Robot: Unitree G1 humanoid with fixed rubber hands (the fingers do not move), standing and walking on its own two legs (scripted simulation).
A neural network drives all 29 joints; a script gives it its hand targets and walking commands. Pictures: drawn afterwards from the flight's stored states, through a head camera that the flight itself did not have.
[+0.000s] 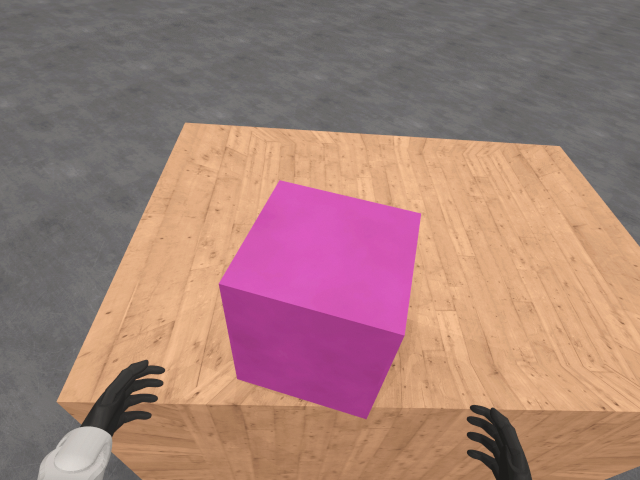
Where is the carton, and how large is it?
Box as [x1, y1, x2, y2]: [219, 180, 420, 418]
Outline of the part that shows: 279,180 219,282 220,293 237,378 366,418 404,335 420,213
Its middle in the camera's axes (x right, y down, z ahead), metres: +0.00 +0.10 +0.57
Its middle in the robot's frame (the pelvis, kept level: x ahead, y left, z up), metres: +0.36 +0.01 +0.00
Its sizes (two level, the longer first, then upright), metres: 0.210 0.200 0.250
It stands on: a pedestal, 0.65 m high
